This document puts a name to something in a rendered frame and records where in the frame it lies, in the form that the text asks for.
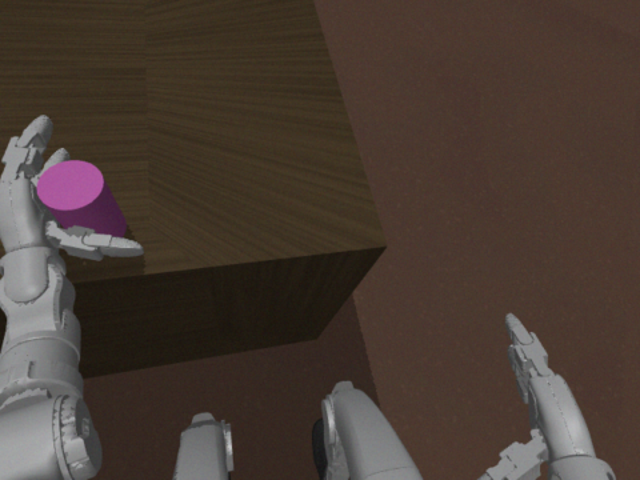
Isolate right robot foot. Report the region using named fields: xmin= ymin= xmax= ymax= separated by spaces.
xmin=312 ymin=418 xmax=328 ymax=480

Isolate right robot hand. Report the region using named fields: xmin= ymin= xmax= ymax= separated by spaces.
xmin=477 ymin=313 xmax=596 ymax=480

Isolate can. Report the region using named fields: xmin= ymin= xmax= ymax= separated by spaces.
xmin=37 ymin=160 xmax=127 ymax=238

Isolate left robot arm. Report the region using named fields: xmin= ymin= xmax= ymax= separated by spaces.
xmin=0 ymin=246 xmax=102 ymax=480

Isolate left robot hand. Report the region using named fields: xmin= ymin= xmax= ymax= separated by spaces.
xmin=0 ymin=115 xmax=144 ymax=261

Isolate right robot arm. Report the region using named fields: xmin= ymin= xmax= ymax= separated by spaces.
xmin=547 ymin=455 xmax=616 ymax=480

